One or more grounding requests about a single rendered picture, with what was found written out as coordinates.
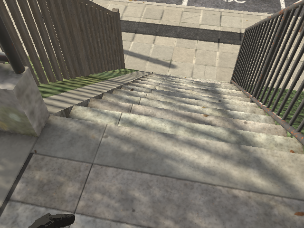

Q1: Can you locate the left robot hand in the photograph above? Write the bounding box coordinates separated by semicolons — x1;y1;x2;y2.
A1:
28;213;75;228

